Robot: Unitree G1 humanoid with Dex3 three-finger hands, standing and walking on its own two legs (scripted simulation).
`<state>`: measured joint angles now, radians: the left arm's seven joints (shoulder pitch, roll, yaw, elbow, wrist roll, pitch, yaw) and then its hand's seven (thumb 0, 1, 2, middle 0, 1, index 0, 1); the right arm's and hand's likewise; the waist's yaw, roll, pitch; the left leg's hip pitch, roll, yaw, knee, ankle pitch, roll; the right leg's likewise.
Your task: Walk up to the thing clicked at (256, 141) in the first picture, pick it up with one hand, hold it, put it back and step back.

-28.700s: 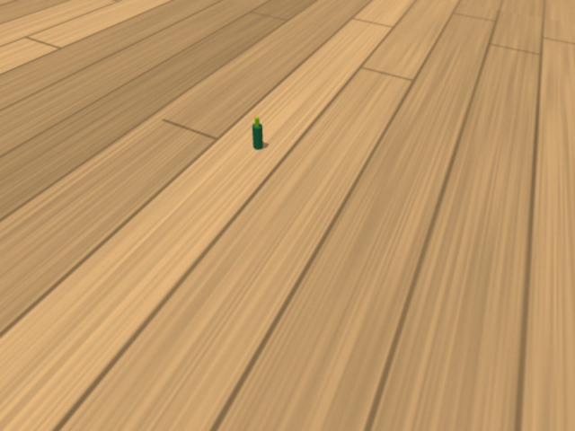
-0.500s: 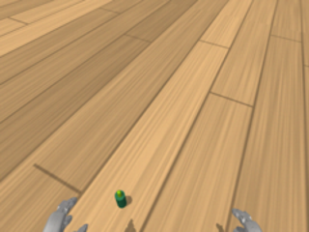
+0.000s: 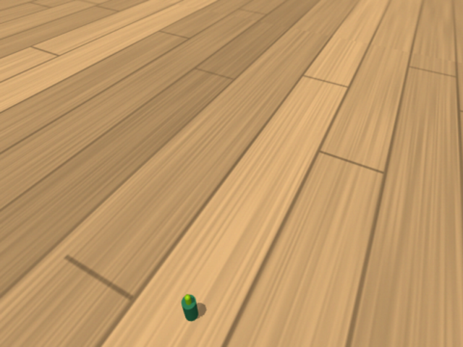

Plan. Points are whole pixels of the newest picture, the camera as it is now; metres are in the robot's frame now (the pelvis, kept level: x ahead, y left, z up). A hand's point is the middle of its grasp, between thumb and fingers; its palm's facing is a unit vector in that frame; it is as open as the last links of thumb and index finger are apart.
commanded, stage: stand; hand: left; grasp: from the side
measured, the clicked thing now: (189, 305) +0.43 +0.16 -0.68
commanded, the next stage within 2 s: step back in 1.60 s
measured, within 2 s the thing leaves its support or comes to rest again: neither
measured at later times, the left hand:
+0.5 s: hand out of the picture +0.06 +0.23 -0.15, palm faces -0.02 -0.94 -0.34, open 7.4 cm
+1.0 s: hand out of the picture +0.08 +0.23 -0.15, palm faces -0.03 -0.94 -0.34, open 7.4 cm
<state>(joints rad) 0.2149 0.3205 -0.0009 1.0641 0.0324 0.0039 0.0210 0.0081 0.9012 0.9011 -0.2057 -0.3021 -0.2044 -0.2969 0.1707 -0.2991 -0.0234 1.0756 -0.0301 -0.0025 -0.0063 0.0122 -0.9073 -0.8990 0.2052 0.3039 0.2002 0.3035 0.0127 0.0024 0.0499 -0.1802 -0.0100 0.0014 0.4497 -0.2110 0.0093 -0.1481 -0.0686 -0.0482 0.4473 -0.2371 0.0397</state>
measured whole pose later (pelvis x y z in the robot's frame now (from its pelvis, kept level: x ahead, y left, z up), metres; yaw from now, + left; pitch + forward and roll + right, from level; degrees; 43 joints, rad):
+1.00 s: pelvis +0.01 -0.01 +0.01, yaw +0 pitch -3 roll +0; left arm 0.12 0.33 0.00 1.16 0.02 -0.01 0.01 0.01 0.90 0.90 -0.21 -0.30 -0.20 -0.30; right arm 0.12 -0.33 -0.01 1.17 -0.02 -0.01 0.00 0.01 -0.91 -0.90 0.20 0.30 0.20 0.30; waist 0.00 0.00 0.05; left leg -0.11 0.01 0.00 0.32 -0.16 -0.01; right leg -0.09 -0.04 -0.05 0.32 -0.19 0.02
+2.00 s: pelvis -0.04 +0.03 -0.02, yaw +1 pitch -1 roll -1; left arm -0.01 0.41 0.07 0.90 0.01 0.07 0.03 0.01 0.90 0.90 -0.21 -0.30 -0.20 -0.30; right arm 0.15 -0.38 -0.06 0.96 -0.03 0.03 0.01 0.01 -0.91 -0.90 0.20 0.30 0.20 0.30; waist -0.03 -0.05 0.20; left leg -0.31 -0.04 -0.01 0.70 -0.37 0.05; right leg -0.43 0.02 0.13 0.95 -0.54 -0.02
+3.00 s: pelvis -0.29 +0.05 -0.01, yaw -4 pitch -2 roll -1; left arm 0.18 0.41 0.09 0.82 0.02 0.07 0.01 0.01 0.90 0.90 -0.21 -0.30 -0.20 -0.30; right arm 0.12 -0.36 -0.04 0.81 -0.03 0.01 -0.02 0.01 -0.90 -0.90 0.21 0.30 0.20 0.30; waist 0.00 -0.04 0.18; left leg -0.37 0.04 0.00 0.61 -0.20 0.02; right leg -0.34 0.05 0.12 0.99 -0.51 0.02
